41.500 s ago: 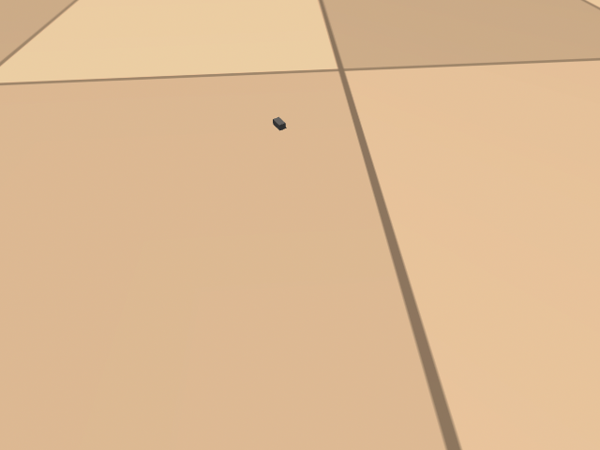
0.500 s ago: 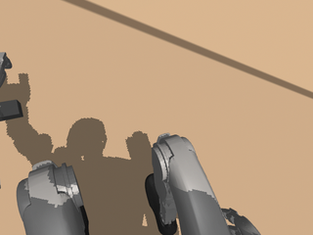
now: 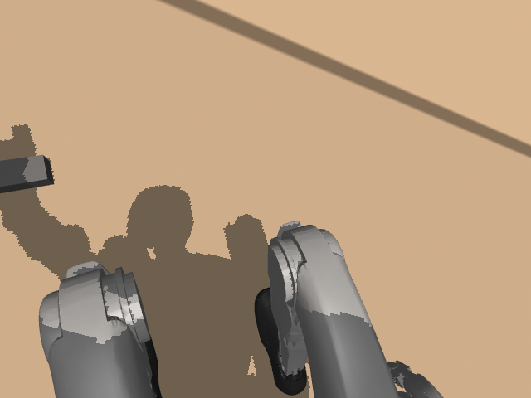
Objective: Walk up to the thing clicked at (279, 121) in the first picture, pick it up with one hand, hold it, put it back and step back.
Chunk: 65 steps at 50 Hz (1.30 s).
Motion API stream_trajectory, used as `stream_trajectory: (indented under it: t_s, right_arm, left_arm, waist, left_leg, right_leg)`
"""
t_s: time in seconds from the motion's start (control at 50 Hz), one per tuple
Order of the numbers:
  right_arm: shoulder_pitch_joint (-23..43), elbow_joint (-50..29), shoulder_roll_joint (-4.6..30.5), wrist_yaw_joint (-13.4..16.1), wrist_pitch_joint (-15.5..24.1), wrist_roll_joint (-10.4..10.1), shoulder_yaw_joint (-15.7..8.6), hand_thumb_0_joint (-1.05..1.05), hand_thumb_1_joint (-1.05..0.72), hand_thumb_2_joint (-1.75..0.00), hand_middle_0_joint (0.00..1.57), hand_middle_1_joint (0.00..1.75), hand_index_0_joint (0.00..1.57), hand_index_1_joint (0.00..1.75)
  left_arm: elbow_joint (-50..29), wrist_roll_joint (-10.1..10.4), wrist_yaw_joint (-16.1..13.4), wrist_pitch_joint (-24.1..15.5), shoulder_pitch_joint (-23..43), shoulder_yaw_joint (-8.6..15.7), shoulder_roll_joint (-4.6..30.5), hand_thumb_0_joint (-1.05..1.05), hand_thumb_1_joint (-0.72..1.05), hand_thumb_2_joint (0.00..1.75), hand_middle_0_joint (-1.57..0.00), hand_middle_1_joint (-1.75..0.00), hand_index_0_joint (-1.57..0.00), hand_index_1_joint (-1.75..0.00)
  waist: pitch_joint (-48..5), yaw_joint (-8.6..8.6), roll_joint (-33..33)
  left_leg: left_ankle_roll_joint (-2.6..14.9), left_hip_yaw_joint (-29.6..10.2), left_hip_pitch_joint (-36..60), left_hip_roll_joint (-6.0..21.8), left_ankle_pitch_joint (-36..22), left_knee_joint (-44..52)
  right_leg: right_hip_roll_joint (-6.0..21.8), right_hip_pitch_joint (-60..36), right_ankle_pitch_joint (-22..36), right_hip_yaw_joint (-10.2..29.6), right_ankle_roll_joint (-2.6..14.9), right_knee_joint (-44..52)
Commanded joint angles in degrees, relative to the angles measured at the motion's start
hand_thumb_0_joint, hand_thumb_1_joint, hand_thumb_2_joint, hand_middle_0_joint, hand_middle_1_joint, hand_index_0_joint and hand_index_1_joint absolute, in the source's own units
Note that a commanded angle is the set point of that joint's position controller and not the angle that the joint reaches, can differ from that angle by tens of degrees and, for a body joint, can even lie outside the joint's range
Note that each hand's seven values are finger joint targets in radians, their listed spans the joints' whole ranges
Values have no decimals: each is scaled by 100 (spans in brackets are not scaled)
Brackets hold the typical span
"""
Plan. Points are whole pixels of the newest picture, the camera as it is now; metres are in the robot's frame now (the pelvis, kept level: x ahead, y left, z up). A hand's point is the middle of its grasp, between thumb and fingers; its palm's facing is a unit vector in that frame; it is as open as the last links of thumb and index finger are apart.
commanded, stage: close in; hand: left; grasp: from above
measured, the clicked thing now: (21, 174) +0.48 +0.33 -0.30
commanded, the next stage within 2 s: rest palm in 0.08 s
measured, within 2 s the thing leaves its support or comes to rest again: neither
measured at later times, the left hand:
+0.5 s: hand (3, 174) +0.46 +0.33 -0.22, palm faces -0.46 -0.08 -0.88, open 12.7 cm
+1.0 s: hand (12, 178) +0.46 +0.33 -0.25, palm faces -0.46 -0.12 -0.88, open 13.2 cm
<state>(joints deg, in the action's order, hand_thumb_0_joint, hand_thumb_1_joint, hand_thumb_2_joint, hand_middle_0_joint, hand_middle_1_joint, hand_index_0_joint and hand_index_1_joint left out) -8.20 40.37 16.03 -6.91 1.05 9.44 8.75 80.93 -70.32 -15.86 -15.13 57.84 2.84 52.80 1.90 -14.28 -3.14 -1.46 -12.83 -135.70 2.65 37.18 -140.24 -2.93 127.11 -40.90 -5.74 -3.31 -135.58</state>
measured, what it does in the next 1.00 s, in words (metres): stands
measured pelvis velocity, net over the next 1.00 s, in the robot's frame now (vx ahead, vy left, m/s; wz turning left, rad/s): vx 0.00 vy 0.01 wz -0.07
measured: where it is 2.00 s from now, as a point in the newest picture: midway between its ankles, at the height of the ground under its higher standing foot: (218, 376)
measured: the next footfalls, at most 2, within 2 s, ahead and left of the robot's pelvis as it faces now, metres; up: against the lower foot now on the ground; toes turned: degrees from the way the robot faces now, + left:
none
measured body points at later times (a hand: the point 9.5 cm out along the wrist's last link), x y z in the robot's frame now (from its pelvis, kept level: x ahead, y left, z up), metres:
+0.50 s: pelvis +0.00 +0.00 -0.01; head +0.25 +0.11 +0.34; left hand +0.48 +0.33 -0.17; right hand +0.05 -0.26 -0.08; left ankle +0.08 +0.14 -0.28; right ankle +0.10 -0.13 -0.28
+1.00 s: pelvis +0.00 +0.01 -0.02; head +0.28 +0.12 +0.32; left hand +0.48 +0.33 -0.20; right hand +0.08 -0.25 -0.08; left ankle +0.08 +0.14 -0.28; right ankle +0.10 -0.13 -0.28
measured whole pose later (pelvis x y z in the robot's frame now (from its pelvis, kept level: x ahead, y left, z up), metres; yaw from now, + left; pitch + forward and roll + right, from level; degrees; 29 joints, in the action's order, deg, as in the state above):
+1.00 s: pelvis +0.00 +0.01 -0.02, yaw -4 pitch +28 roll -14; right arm -3.2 37.6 17.6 -10.8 9.1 15.3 16.3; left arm 94.6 -73.7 -30.1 -14.4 58.4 6.3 58.5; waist 7.5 -19.9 -8.1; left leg -1.7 -17.4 -135.6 3.3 40.1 -145.8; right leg -5.1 126.3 -41.3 -8.7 -4.1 -137.7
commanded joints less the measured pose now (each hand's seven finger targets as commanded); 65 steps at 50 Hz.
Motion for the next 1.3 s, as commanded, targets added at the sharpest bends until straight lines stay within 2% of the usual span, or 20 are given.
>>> stream_trajectory:
  t_s: [0.0, 0.18, 0.32, 0.36, 0.44, 0.5, 0.6, 0.62, 0.64, 0.66, 0.74, 0.76, 0.82, 0.86, 0.88, 0.9, 1.0, 1.04, 1.06, 1.28]
  right_arm:
    - [-1255, -23, 1580, 56, -39, 16, -484, 0, -90, -90, 20, 30, 20, 30]
    - [-963, -199, 1609, -34, 46, 135, -288, 0, -90, -90, 20, 30, 20, 30]
    - [-825, -218, 1680, -31, 274, 289, -52, 0, -89, -90, 20, 30, 20, 30]
    - [-783, -247, 1724, -14, 346, 325, 9, 0, -89, -90, 20, 30, 20, 30]
    - [-840, -231, 1785, -50, 518, 374, 88, 0, -89, -90, 20, 30, 20, 30]
    - [-789, -295, 1861, -55, 607, 393, 145, 0, -90, -90, 20, 30, 20, 30]
    - [-799, -257, 1878, -113, 719, 452, 217, 0, -90, -90, 20, 30, 20, 30]
    - [-717, -275, 1905, -125, 738, 471, 208, 0, -90, -90, 20, 30, 20, 30]
    - [-787, -285, 1897, -165, 754, 484, 233, 0, -90, -90, 20, 30, 20, 30]
    - [-717, -265, 1924, -160, 751, 483, 221, 0, -90, -90, 20, 30, 20, 30]
    - [-723, -254, 1966, -243, 785, 523, 253, 0, -90, -90, 20, 30, 20, 30]
    - [-663, -263, 1931, -245, 784, 504, 249, 0, -90, -90, 20, 30, 20, 30]
    - [-588, -264, 1947, -279, 780, 522, 255, 0, -90, -90, 20, 30, 20, 30]
    - [-660, -187, 1935, -316, 774, 534, 256, 0, -90, -90, 20, 30, 20, 30]
    - [-633, -182, 2001, -310, 762, 547, 221, 0, -90, -90, 20, 30, 20, 30]
    - [-629, -250, 1979, -329, 781, 544, 237, 0, -90, -90, 20, 30, 20, 30]
    - [-526, -248, 2037, -341, 792, 540, 238, 0, -90, -90, 20, 30, 20, 30]
    - [-519, -235, 2012, -358, 812, 553, 242, 0, -90, -90, 20, 30, 20, 30]
    - [-534, -174, 2001, -362, 801, 563, 272, 0, -90, -90, 20, 30, 20, 30]
    - [-415, -256, 2059, -400, 882, 588, 330, 0, -90, -90, 20, 30, 20, 30]
  left_arm:
    - [-699, -60, -303, -220, 1823, -45, 932, 0, -28, 78, -30, -82, -31, -80]
    - [-143, -541, -1001, -199, 2073, 303, 1412, 0, -27, 78, -30, -77, -30, -77]
    - [852, -619, -1500, 17, 2012, 243, 1479, 0, -27, 78, -29, -77, -29, -76]
    - [761, -561, -1559, 62, 2067, 311, 1695, 0, -26, 77, -30, -76, -30, -76]
    - [900, -467, -1539, 129, 2024, 251, 1669, 0, -27, 77, -29, -77, -29, -76]
    - [757, -404, -1546, 89, 1973, 356, 1994, 0, -28, 77, -29, -76, -29, -76]
    - [541, -362, -1531, 52, 1829, 398, 2054, 0, -30, 79, -28, -75, -27, -76]
    - [848, -362, -1561, 87, 1584, 577, 2238, 0, -30, 79, -29, -76, -28, -76]
    - [565, -354, -1526, 81, 1689, 363, 2013, 0, -31, 79, -29, -74, -28, -75]
    - [660, -295, -1590, 82, 1544, 621, 2259, 0, -32, 81, -28, -74, -27, -75]
    - [732, -254, -1580, 106, 1490, 422, 1997, 0, -34, 82, -26, -75, -24, -76]
    - [616, -228, -1593, 89, 1405, 484, 2075, 0, -35, 82, -25, -76, -24, -77]
    - [539, -248, -1612, 86, 1382, 487, 2105, 0, -34, 82, -28, -74, -26, -76]
    - [541, -249, -1617, 99, 1449, 346, 1881, 0, -34, 82, -27, -74, -25, -76]
    - [824, -235, -1661, 99, 1292, 559, 2077, 0, -33, 82, -27, -74, -25, -76]
    - [737, -244, -1629, 91, 1350, 375, 1853, 0, -35, 84, -26, -73, -24, -75]
    - [747, -269, -1693, -9, 1580, 403, 1963, 0, -35, 83, -26, -75, -24, -77]
    - [920, -312, -1697, -20, 1444, 256, 1749, 0, -36, 84, -24, -77, -23, -79]
    - [997, -326, -1734, -39, 1414, 415, 1981, 0, -34, 83, -25, -77, -24, -79]
    - [910, -356, -1906, -74, 1631, 286, 1980, 0, -35, 83, -25, -79, -23, -80]
  waist:
    - [-3780, -329, 2265]
    - [-3706, -354, 2740]
    - [-3204, -619, 2372]
    - [-3404, -557, 2480]
    - [-3179, -734, 2342]
    - [-3336, -665, 2433]
    - [-3345, -611, 2530]
    - [-3241, -623, 2479]
    - [-3310, -646, 2538]
    - [-3434, -575, 2491]
    - [-3147, -726, 2425]
    - [-3263, -576, 2515]
    - [-3346, -547, 2671]
    - [-3212, -669, 2666]
    - [-3153, -657, 2496]
    - [-3034, -708, 2490]
    - [-3056, -772, 2597]
    - [-2903, -819, 2510]
    - [-2865, -798, 2473]
    - [-2893, -795, 2642]
  left_leg:
    - [209, 596, 3474, -8, -931, 1278]
    - [161, 568, 3735, 20, -1199, 1306]
    - [242, 614, 3037, 26, -706, 1160]
    - [238, 619, 3087, 33, -742, 1112]
    - [252, 562, 2945, 51, -639, 1011]
    - [237, 534, 3031, 80, -633, 966]
    - [218, 526, 3076, 90, -793, 886]
    - [225, 492, 3005, 122, -706, 833]
    - [229, 520, 3052, 115, -885, 798]
    - [229, 488, 3032, 135, -881, 790]
    - [225, 457, 2953, 132, -1050, 697]
    - [213, 445, 3015, 153, -1050, 772]
    - [189, 426, 3171, 169, -1142, 762]
    - [187, 423, 3168, 163, -1232, 762]
    - [199, 373, 3034, 174, -1056, 771]
    - [195, 381, 3045, 164, -1096, 758]
    - [153, 306, 3180, 173, -970, 841]
    - [158, 311, 3185, 187, -1054, 784]
    - [177, 314, 3059, 191, -953, 764]
    - [134, 294, 3175, 199, -1042, 788]
  right_leg:
    - [-155, -1432, 1431, -708, 457, 1425]
    - [-166, -1285, 1642, -782, 502, 1154]
    - [-247, -1333, 1413, -749, 450, 1260]
    - [-251, -1488, 1445, -732, 445, 1244]
    - [-274, -1477, 1374, -780, 415, 1197]
    - [-280, -1627, 1362, -796, 419, 1163]
    - [-316, -1737, 1516, -833, 410, 1101]
    - [-325, -1702, 1452, -816, 417, 1064]
    - [-336, -1788, 1627, -798, 390, 1078]
    - [-352, -1918, 1646, -818, 390, 1089]
    - [-358, -1777, 1810, -928, 384, 1022]
    - [-386, -1902, 1803, -897, 390, 1048]
    - [-386, -1864, 1844, -940, 404, 1007]
    - [-386, -1896, 1959, -952, 385, 991]
    - [-389, -1818, 1810, -989, 390, 1011]
    - [-388, -1774, 1829, -987, 383, 1001]
    - [-361, -1710, 1694, -1055, 417, 971]
    - [-378, -1677, 1784, -1057, 389, 956]
    - [-391, -1682, 1719, -1042, 383, 986]
    - [-389, -1708, 1776, -1080, 399, 937]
